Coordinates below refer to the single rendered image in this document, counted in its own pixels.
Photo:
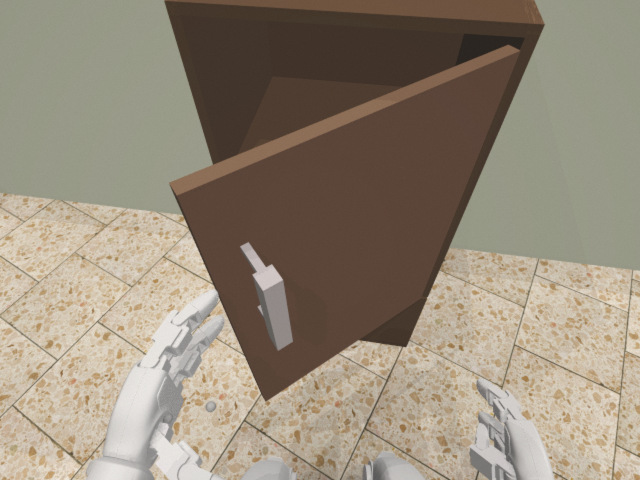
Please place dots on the left robot hand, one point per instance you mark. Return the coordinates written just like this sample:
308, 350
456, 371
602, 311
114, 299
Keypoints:
153, 388

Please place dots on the robot right shin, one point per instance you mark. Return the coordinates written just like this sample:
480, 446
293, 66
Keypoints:
386, 454

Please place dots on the robot left thigh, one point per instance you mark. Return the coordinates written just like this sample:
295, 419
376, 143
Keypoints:
269, 470

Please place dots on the robot left forearm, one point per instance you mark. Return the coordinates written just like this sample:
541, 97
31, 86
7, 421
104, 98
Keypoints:
107, 468

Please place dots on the right robot hand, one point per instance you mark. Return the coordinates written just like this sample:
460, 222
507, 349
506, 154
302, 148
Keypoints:
518, 452

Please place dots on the cupboard door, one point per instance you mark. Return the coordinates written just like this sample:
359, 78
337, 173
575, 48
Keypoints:
352, 212

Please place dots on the handle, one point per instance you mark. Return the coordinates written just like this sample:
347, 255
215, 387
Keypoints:
272, 297

